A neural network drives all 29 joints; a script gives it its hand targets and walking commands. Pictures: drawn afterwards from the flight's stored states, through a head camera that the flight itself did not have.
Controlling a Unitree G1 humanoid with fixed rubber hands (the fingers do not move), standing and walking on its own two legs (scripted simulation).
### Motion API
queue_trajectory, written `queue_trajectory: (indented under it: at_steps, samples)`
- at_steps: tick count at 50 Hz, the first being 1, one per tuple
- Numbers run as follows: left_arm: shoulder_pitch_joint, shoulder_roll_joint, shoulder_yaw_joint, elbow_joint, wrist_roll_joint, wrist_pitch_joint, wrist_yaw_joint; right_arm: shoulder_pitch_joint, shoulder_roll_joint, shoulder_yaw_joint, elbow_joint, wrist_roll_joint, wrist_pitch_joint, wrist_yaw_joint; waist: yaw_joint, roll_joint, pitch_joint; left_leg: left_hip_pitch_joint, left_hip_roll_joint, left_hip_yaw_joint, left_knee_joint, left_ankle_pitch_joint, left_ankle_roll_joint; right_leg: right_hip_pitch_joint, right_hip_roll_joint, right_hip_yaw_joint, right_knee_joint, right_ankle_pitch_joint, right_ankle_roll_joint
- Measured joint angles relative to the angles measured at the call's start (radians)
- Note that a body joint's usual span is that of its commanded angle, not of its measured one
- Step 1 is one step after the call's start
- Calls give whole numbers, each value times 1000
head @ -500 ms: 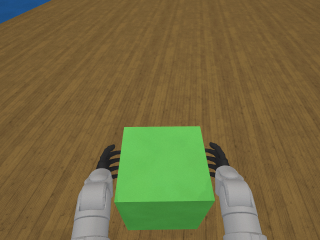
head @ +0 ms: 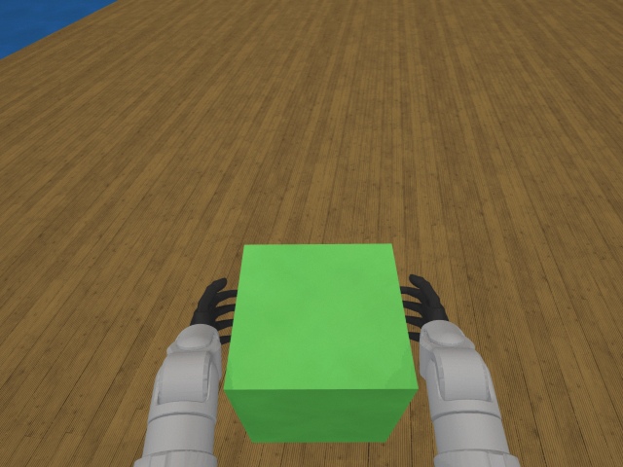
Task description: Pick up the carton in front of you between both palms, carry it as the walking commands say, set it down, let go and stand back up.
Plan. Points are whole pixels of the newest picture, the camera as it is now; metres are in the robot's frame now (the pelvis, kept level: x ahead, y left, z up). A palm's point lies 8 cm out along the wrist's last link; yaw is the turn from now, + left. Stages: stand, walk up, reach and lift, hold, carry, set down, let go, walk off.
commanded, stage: hold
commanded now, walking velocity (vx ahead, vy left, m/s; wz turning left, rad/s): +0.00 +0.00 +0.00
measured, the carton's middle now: (318, 348) +0.30 +0.00 -0.04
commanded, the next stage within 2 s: set down in 0.14 s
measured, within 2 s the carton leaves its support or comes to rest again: neither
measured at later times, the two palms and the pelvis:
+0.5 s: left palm (202, 326) +0.32 +0.17 +0.01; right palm (406, 309) +0.33 -0.13 +0.00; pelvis -0.01 -0.01 -0.02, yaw +6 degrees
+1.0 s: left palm (230, 350) +0.38 +0.17 -0.19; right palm (385, 347) +0.38 -0.13 -0.19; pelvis -0.03 +0.01 -0.12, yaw +6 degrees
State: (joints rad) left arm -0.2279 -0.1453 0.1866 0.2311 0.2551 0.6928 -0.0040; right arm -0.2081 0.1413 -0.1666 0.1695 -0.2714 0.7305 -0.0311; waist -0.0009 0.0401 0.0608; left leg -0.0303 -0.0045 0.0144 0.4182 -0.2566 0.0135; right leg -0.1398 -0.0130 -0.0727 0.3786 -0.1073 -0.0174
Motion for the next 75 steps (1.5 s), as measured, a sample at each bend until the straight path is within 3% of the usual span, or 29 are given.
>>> queue_trajectory:
  at_steps: [9,15,22,27,31,35,41,47,58,75]
  samples:
    - [-41,-9,38,61,17,-5,-6,-43,8,-40,53,-16,4,12,5,-6,-10,-5,-20,-51,24,1,-1,7,29,59,32,-19,-5]
    - [-119,-30,121,158,63,-36,-19,-126,30,-123,144,-54,-17,19,-12,-2,-18,-33,-31,-90,67,-15,0,-7,47,79,70,-47,-6]
    - [-275,-42,291,338,172,-140,-54,-274,67,-292,303,-131,-111,28,-27,1,-2,-140,-38,-109,172,-60,2,-102,64,92,162,-89,-8]
    - [-346,-32,345,395,216,-240,-65,-338,76,-352,363,-173,-225,36,-25,-4,20,-305,-45,-108,257,-80,-6,-264,66,96,240,-107,-7]
    - [-365,-15,324,399,189,-359,-56,-348,74,-350,363,-162,-356,32,-28,-11,40,-486,-56,-102,321,-85,-6,-445,62,103,301,-108,0]
    - [-370,10,266,396,111,-477,-26,-345,57,-322,353,-104,-486,16,-33,-16,36,-697,-70,-94,395,-90,-1,-656,55,114,374,-112,11]
    - [-380,47,161,370,-17,-566,19,-335,16,-258,309,19,-579,-13,-38,-10,-43,-1011,-92,-89,547,-125,2,-968,58,136,522,-147,30]
    - [-433,63,146,371,-62,-550,36,-385,-2,-268,309,58,-569,-15,-42,-4,-144,-1223,-107,-85,699,-177,5,-1179,66,146,670,-197,44]
    - [-618,92,225,478,-2,-479,23,-552,-8,-374,376,-3,-493,-8,-51,-4,-222,-1483,-119,-68,904,-240,1,-1445,81,157,877,-254,52]
    - [-878,235,148,589,-74,-456,20,-736,-44,-369,368,66,-456,-81,-70,-13,-162,-1849,-144,-62,1235,-316,-24,-1817,104,148,1204,-316,59]
